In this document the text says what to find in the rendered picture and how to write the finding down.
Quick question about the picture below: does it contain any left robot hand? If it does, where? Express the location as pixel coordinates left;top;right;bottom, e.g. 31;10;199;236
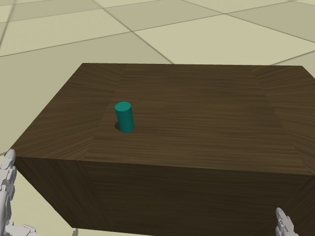
0;149;43;236

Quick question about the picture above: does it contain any right robot hand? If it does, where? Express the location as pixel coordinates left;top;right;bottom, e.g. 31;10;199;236
276;207;299;236

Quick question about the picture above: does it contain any can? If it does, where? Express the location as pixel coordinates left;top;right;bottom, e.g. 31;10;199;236
115;101;134;133

